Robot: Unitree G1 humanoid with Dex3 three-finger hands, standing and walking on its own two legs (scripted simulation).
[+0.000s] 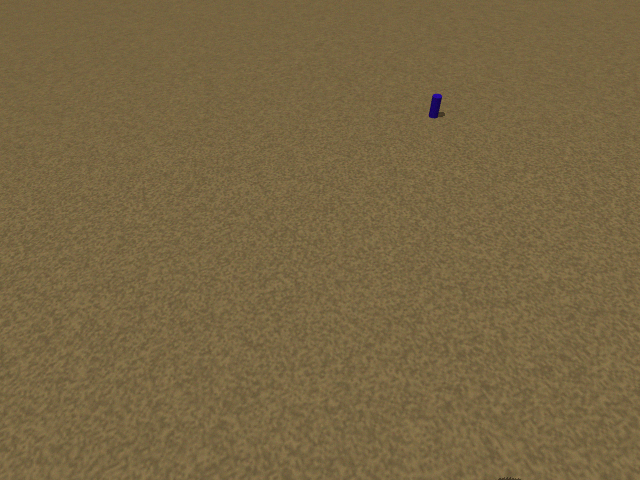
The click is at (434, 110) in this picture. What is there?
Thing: squat round
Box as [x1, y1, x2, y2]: [429, 94, 441, 117]
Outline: 440,94 433,94 429,111 430,117 437,116 441,99
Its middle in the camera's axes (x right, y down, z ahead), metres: +0.68 -0.78 +2.24
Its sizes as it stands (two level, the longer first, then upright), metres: 0.053 0.053 0.126
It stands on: the floor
